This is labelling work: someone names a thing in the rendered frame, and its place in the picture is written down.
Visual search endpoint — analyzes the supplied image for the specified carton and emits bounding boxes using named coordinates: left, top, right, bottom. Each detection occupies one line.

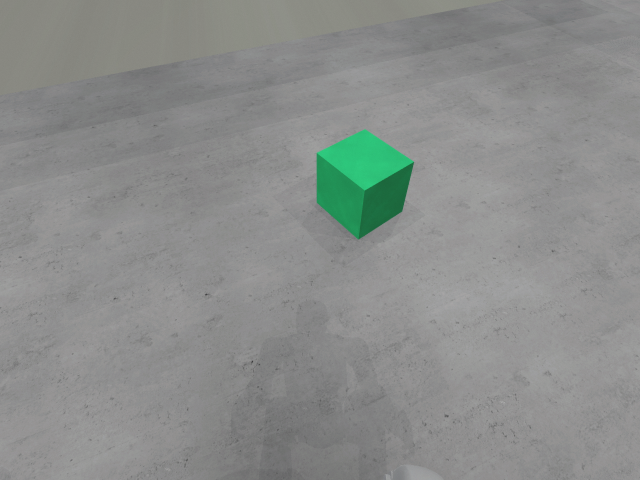
left=317, top=129, right=414, bottom=240

